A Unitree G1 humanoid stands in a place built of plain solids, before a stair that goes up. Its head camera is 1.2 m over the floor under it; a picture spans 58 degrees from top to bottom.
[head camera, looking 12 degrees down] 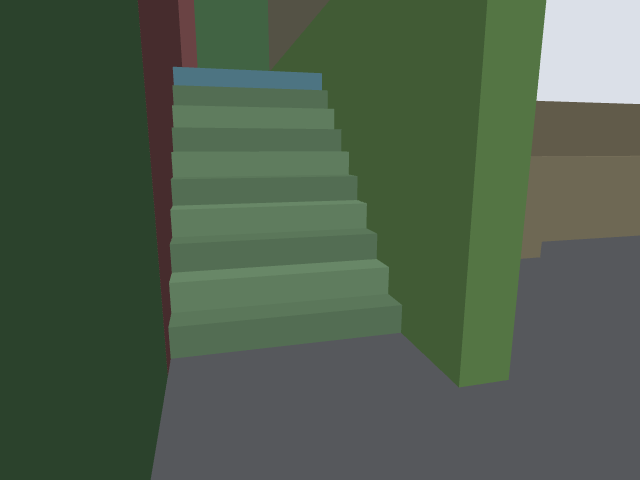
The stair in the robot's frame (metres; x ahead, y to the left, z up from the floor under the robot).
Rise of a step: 0.20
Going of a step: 0.23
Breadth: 1.45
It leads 15 degrees to the left of straight ahead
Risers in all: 10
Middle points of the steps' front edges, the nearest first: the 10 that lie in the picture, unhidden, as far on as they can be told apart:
2.50 0.17 0.20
2.72 0.22 0.39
2.95 0.28 0.59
3.17 0.34 0.78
3.39 0.40 0.98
3.61 0.45 1.17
3.84 0.51 1.37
4.06 0.57 1.56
4.28 0.63 1.76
4.51 0.68 1.95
